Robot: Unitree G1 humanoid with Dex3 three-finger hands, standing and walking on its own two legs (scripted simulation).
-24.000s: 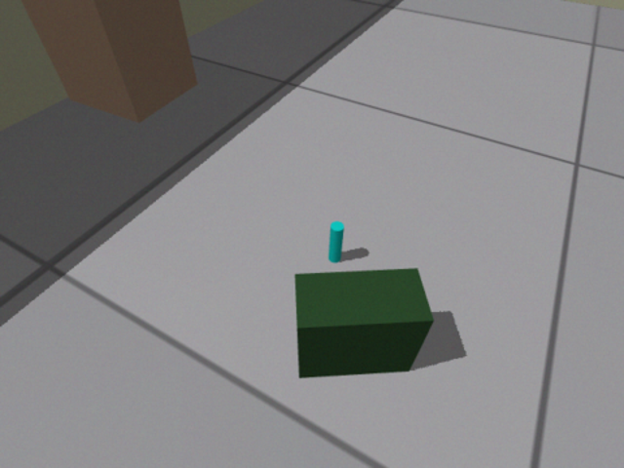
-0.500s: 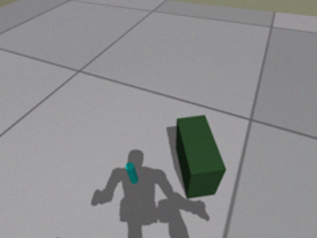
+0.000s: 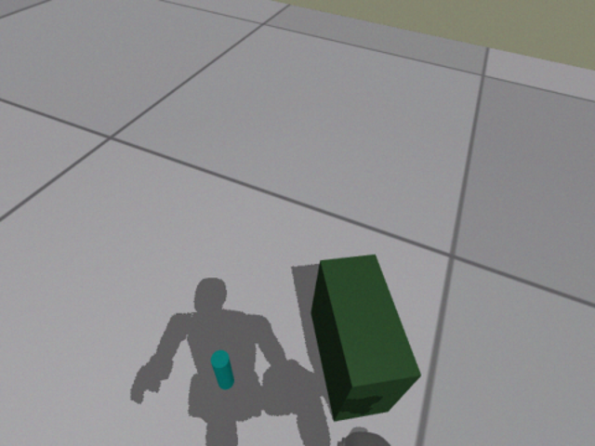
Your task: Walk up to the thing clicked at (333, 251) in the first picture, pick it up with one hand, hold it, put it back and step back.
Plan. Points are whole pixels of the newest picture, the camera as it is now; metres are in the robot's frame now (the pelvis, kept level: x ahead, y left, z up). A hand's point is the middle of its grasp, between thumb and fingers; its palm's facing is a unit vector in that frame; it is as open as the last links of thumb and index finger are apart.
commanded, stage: walk up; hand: left
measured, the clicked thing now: (223, 370) +0.46 +0.20 -0.67
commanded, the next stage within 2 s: stand in 1.86 s
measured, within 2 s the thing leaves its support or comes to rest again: neither
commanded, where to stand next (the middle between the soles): +0.13 -0.01 m, yaw +2 degrees
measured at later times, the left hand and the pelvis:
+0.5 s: hand out of the picture +0.13 +0.26 -0.16, palm faces +0.01 -0.94 -0.34, open 7.4 cm; pelvis +0.06 -0.01 -0.01, yaw +1 degrees
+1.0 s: hand (130, 436) +0.18 +0.24 -0.14, palm faces +0.04 -0.94 -0.34, open 7.4 cm; pelvis +0.11 -0.01 +0.01, yaw +2 degrees
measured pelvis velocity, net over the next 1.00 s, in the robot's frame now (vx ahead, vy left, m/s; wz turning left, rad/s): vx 0.11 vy -0.01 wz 0.03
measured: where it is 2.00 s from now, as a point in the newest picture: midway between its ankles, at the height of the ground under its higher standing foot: outside the picture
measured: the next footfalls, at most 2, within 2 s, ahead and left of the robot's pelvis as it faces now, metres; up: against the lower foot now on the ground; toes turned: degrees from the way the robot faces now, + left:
right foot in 0.12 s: +0.16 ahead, -0.14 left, +0.00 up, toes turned +1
left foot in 0.40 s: +0.13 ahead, +0.11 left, +0.00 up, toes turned +4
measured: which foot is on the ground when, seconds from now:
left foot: down 0.00-0.14, up 0.16-0.38, down 0.40-1.00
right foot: up 0.00-0.10, down 0.12-1.00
